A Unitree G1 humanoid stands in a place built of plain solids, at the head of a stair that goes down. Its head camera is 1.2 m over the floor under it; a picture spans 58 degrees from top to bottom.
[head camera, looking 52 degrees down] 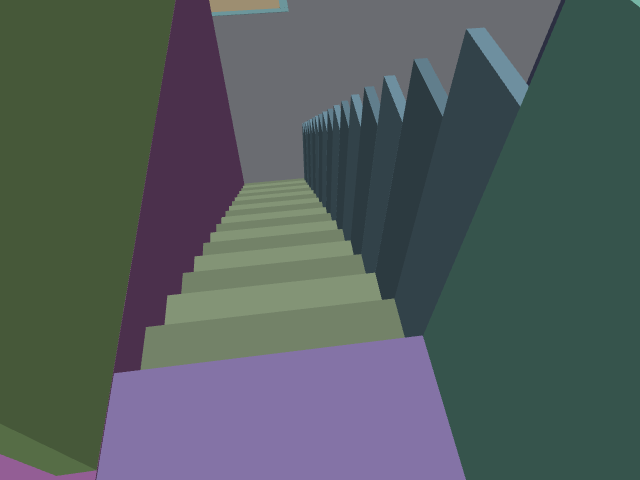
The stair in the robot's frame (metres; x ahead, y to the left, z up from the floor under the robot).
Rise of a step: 0.20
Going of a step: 0.25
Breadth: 0.90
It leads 7 degrees to the left of straight ahead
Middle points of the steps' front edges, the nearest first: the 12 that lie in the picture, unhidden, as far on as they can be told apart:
0.52 0.14 0.00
0.76 0.17 -0.20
1.01 0.20 -0.40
1.26 0.24 -0.60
1.50 0.27 -0.80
1.75 0.30 -1.00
2.00 0.33 -1.19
2.24 0.36 -1.39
2.49 0.40 -1.59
2.74 0.43 -1.79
2.98 0.46 -1.99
3.23 0.49 -2.19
